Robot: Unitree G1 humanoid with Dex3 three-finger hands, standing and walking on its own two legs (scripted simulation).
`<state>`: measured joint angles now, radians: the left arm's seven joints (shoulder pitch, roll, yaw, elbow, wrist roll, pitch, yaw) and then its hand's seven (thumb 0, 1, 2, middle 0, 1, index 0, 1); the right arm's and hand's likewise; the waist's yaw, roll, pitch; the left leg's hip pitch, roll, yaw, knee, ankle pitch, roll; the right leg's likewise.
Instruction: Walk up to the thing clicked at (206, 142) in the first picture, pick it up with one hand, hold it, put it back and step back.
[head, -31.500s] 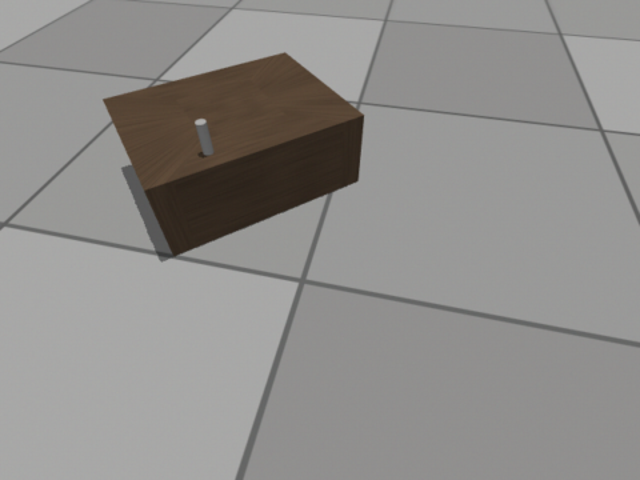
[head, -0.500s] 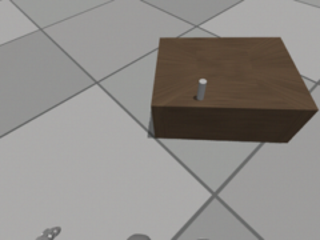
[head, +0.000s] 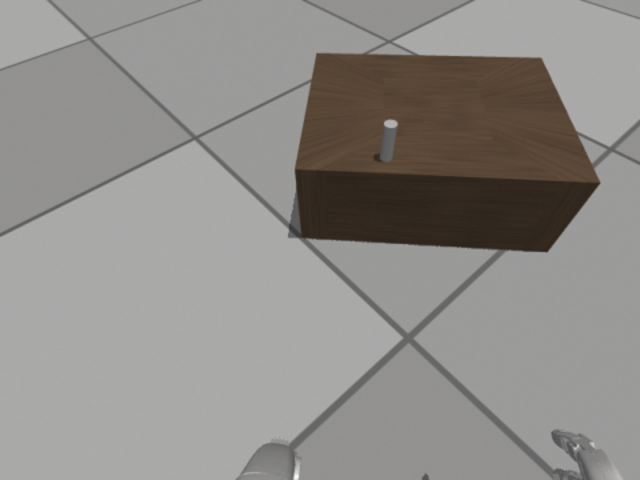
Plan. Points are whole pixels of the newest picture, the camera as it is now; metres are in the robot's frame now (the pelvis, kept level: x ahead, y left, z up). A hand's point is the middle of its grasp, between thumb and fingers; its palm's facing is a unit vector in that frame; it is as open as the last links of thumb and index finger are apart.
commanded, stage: step back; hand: right
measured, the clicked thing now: (388, 141) +1.08 -0.14 -0.33
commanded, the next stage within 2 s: stand in 1.14 s
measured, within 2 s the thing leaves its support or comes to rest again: neither
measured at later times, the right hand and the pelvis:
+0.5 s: hand out of the picture +0.02 -0.25 -0.14, palm faces -0.09 +0.94 -0.34, open 7.4 cm; pelvis -0.05 +0.00 +0.01, yaw +4 degrees
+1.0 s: hand out of the picture +0.12 -0.20 -0.12, palm faces -0.11 +0.93 -0.35, open 7.4 cm; pelvis -0.01 +0.03 +0.02, yaw +4 degrees
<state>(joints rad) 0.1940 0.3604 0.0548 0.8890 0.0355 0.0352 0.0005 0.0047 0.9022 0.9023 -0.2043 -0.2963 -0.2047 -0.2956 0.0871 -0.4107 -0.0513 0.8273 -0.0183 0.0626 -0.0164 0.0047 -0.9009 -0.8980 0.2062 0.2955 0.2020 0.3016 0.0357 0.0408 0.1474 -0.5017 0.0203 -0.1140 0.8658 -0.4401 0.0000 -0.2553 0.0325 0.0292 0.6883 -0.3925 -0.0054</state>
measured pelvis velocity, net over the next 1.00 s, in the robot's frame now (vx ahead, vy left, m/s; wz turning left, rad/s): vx -0.01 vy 0.03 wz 0.07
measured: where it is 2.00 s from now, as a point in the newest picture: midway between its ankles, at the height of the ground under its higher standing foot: outside the picture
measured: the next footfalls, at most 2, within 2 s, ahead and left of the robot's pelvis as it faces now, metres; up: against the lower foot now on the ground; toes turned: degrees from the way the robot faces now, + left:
left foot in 0.22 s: +0.04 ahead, +0.15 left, +0.00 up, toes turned +5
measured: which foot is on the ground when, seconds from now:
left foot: up 0.00-0.20, down 0.22-1.00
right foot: down 0.00-1.00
